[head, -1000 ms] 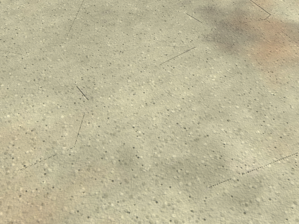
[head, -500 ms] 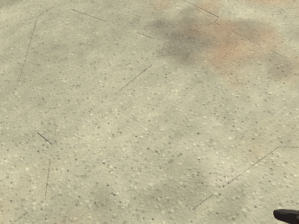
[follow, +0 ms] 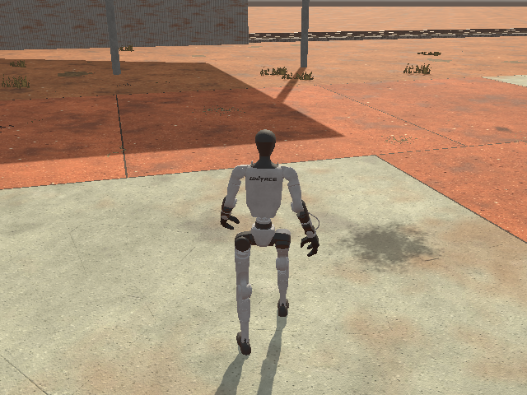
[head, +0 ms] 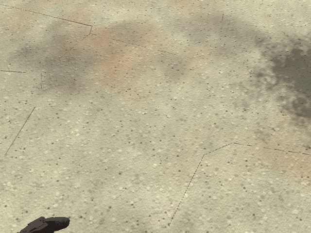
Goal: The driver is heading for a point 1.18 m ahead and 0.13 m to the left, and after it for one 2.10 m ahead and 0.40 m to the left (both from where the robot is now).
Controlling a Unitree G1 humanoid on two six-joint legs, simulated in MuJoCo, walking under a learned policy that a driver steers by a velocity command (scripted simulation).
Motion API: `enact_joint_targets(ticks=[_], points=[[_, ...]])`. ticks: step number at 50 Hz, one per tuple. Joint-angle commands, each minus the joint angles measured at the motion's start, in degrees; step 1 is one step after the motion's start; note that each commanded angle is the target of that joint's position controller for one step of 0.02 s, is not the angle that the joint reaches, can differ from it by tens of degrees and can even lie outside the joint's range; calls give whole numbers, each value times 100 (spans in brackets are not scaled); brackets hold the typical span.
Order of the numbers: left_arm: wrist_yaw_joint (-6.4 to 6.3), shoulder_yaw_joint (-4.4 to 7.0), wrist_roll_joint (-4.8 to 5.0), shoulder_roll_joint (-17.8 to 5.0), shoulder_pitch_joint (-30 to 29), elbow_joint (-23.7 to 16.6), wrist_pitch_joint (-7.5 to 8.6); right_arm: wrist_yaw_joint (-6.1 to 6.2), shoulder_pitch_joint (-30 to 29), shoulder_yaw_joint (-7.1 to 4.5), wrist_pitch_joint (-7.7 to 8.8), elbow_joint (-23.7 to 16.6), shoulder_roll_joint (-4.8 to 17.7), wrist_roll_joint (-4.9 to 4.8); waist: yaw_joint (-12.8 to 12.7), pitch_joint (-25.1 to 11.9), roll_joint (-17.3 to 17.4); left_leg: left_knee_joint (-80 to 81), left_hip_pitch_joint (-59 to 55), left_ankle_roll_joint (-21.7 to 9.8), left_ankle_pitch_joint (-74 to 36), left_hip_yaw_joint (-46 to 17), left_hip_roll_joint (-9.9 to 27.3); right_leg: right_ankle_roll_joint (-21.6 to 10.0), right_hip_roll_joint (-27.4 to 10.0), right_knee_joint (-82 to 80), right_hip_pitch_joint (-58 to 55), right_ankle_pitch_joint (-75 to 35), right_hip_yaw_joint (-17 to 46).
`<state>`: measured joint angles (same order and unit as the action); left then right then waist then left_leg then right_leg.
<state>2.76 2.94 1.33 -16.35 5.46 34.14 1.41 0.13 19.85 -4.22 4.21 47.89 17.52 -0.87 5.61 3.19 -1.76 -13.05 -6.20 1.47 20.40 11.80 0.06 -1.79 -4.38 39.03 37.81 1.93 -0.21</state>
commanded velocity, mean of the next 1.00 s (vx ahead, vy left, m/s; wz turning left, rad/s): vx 0.50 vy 0.00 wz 0.22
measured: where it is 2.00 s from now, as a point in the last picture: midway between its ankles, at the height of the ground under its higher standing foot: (110, 111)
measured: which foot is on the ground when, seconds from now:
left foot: down 0.00-0.06, up 0.08-0.60, down 0.62-1.00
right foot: up 0.00-0.06, down 0.08-0.60, up 0.62-1.00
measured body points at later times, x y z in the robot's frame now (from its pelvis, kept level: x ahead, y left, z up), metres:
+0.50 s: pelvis +0.30 -0.03 +0.01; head +0.33 -0.03 +0.46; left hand +0.36 +0.25 -0.11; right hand +0.48 -0.28 -0.10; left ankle +0.50 +0.12 -0.69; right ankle +0.18 -0.11 -0.73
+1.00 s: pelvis +0.61 +0.02 +0.01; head +0.64 +0.04 +0.46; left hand +0.75 +0.31 -0.07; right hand +0.76 -0.25 -0.09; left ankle +0.51 +0.08 -0.73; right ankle +0.83 -0.09 -0.69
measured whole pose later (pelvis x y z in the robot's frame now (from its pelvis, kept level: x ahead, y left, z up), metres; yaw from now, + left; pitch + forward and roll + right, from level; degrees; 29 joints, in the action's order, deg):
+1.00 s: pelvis +0.61 +0.02 +0.01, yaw +18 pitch +2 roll +0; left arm 1.1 1.2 -0.3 -16.4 3.4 38.4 5.9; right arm 0.4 18.8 -3.2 2.2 40.6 17.5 -1.2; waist 4.4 1.9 -1.7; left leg -22.3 6.3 -4.4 17.4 -9.1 -6.6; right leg 3.6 -2.5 31.7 34.2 -3.0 5.3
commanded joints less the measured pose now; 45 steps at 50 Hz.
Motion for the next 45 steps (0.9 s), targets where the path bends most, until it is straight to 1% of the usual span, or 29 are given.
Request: enact_joint_targets(ticks=[1,2,3,4,5,6,7,8,9,10,13,15,19,24,26,28,29,30,31,32,33,34,35,36,37,38,40,43,45], points=[[67,192,-19,-545,-193,-522,58,51,-248,-290,-30,-348,1239,-95,-433,-81,673,-494,139,-783,-5270,-183,1536,-336,438,-264,-790,528,-464],[55,297,-29,-724,309,-425,37,65,-200,-296,-82,-335,1290,-117,-751,-422,706,-1305,189,-740,-6036,-108,1509,-508,676,-345,-1550,741,-563],[-9,462,-5,-969,1253,-183,8,82,-210,-243,-106,-341,1202,-126,-1292,-907,565,-2463,751,-600,-5975,17,1370,-735,867,-679,-2987,406,-531],[-133,602,20,-1337,2153,30,-67,84,-56,-89,-75,-424,861,37,-1615,-1463,-75,-4202,2180,-399,-3775,-1,1131,-1015,160,-695,-4790,491,615],[-149,611,50,-1917,1850,-31,16,-35,630,192,61,-714,93,171,-752,-2241,-1454,-6195,4380,-124,1325,-647,21,-2126,-1427,-1371,-6328,1788,4043],[-123,460,16,-1279,2033,-114,92,-91,-40,60,218,-647,751,-56,-1300,-2577,-608,-6633,4798,-182,1186,-1642,90,-2037,-1561,-2099,-6231,2334,4600],[-105,374,-57,-1091,1759,-28,167,-109,-609,5,278,-838,934,-257,-1305,-1619,-442,-6559,5135,-280,689,-1575,324,-1727,-1434,-2202,-5511,1773,3638],[-107,321,-53,-961,1361,-12,210,-68,-715,50,301,-836,817,-209,-1045,-1126,7,-6105,4940,-318,185,-1555,618,-1524,-1228,-2206,-4638,1045,2898],[-115,247,-95,-747,1025,-15,234,-49,-711,36,269,-753,797,-93,-847,-799,49,-5736,4649,-277,-104,-1536,800,-1401,-1028,-2283,-3945,372,2278],[-126,195,-181,-624,866,-26,276,-71,-495,22,193,-676,789,-84,-653,-710,-108,-5612,4255,-247,-343,-1606,929,-1354,-906,-2451,-3464,7,1904],[-136,199,-172,-637,774,180,433,-77,-237,58,-37,-514,534,-66,-453,-469,-83,-5242,4019,-69,-726,-1557,971,-1346,-806,-2930,-2838,-451,1144],[-169,219,-213,-691,838,340,492,-50,-543,75,-107,-600,449,-53,-531,-176,-30,-4781,4370,45,-1274,-1647,919,-1249,-725,-3112,-2768,-632,663],[-236,194,-226,-709,834,494,510,-125,-1085,109,-27,-740,317,-43,-744,31,-53,-3201,4251,29,-2778,-1511,632,-885,-440,-3236,-2852,-622,-212],[-274,246,-135,-861,1303,846,393,-321,-1831,192,23,-1105,174,-41,-1082,281,79,-2198,4643,-231,-2781,-1255,469,-797,-845,-3046,-3949,-1012,-458],[-311,276,-98,-928,1332,909,274,-412,-1930,180,27,-1262,213,-21,-1035,231,27,-2069,4802,-397,-2179,-1087,353,-731,-1006,-2661,-4485,-1847,-518],[-386,322,-90,-1097,1203,875,167,-447,-1654,98,-14,-1335,388,-9,-777,-136,-217,-2111,4265,-619,-1494,-741,12,-577,-1017,-1900,-4735,-3855,-670],[-431,337,-99,-1167,1153,849,114,-430,-1207,5,-51,-1282,562,-7,-512,-467,-337,-2175,3673,-750,-1217,-600,-209,-490,-973,-1213,-4734,-4726,-752],[-472,324,-91,-1166,1054,817,73,-373,-391,-145,-71,-1127,832,-16,-37,-913,-279,-1948,2489,-945,-1387,-588,-423,-330,-806,-82,-4304,-4836,-902],[-509,244,-152,-1017,1132,728,111,-268,498,-304,-127,-990,1233,-36,370,-1499,212,-1827,710,-1268,-1603,-1590,116,-119,-565,1574,-3028,-3293,-914],[-364,-24,-312,-167,1920,502,273,-239,451,-395,-97,-1029,1744,-66,-341,-2093,1729,-1474,-1437,-2483,-739,-4885,1644,307,762,3727,-309,2595,-462],[-245,33,-146,-685,1373,510,499,-227,649,-264,-68,-1125,1215,-54,148,-2720,1108,-677,-1914,-2616,-59,-6048,1846,236,831,4357,375,3110,742],[-179,97,84,-928,784,292,623,-200,418,-201,-46,-1118,990,3,211,-1827,805,-488,-1369,-2270,-250,-5163,1701,118,495,4201,808,2594,807],[-200,47,43,-835,547,199,697,-184,59,-183,-31,-1178,911,-7,-5,-1246,221,-457,-505,-2087,-779,-4532,1470,68,248,3689,730,2146,726],[-243,69,-99,-823,447,205,708,-176,-287,-142,-31,-1251,777,-8,-237,-806,-20,-397,288,-1985,-1573,-4022,1254,114,93,3161,477,1945,647],[-254,102,-167,-856,560,203,660,-152,-453,-97,-24,-1342,677,69,-438,-710,118,-283,811,-1986,-2177,-3721,1115,169,-9,2950,71,1797,674],[-258,108,-203,-834,668,211,598,-141,-551,-90,-29,-1379,658,81,-557,-642,217,-175,1113,-2007,-2474,-3582,1018,259,-36,2735,-124,1755,648],[-280,65,-241,-678,771,245,482,-86,-570,-105,-24,-1339,712,34,-657,-515,278,-69,1626,-1995,-2930,-3184,900,472,-75,2162,-261,1648,485],[-294,-52,-254,-423,180,95,428,24,-449,-169,-72,-1247,922,-16,-492,-334,414,-61,2216,-1722,-2802,-2625,498,685,97,820,-547,562,292],[-252,-94,-218,-341,-214,56,461,68,-294,-170,-128,-1168,929,-35,-288,-376,576,-164,2325,-1481,-2402,-2444,320,699,299,-100,-939,-382,219]])
Next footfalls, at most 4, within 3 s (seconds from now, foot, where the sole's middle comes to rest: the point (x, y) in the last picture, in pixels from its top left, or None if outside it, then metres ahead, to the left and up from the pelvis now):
0.08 right None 0.22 -0.12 -0.77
0.62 left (131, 209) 0.55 0.09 -0.77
1.08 right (155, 143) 0.87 -0.05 -0.77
1.58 left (89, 120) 1.04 0.29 -0.77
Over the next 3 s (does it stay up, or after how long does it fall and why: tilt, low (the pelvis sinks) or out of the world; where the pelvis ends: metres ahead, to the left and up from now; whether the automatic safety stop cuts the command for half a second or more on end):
stays up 1.10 0.23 0.00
